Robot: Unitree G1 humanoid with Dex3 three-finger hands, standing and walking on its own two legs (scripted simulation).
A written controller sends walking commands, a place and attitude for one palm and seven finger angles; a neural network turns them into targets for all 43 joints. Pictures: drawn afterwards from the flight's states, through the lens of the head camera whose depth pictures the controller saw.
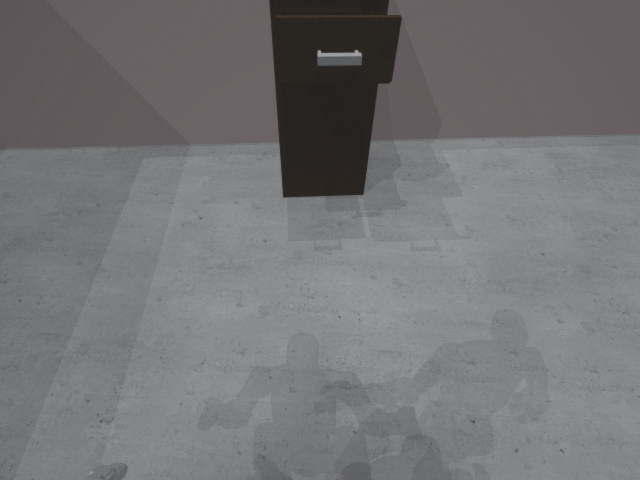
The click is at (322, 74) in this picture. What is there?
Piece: drawer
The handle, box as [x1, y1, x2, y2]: [317, 50, 361, 65]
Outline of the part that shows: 317,50 318,65 361,64 361,54 357,50 354,50 353,53 321,53 320,50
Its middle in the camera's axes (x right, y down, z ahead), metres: +0.05 -0.51 +1.09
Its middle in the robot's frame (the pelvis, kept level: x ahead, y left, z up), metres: +1.17 +0.01 +0.03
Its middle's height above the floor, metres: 0.80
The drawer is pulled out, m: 0.28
